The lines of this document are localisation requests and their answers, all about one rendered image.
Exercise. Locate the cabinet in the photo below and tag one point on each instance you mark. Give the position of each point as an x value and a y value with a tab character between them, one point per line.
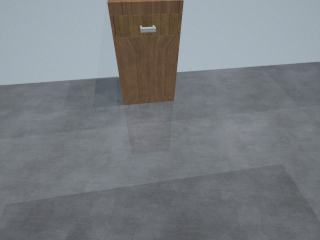
147	65

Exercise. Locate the drawer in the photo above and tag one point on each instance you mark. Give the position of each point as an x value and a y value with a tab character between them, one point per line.
129	25

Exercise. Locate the handle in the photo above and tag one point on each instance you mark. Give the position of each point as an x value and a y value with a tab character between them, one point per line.
147	29

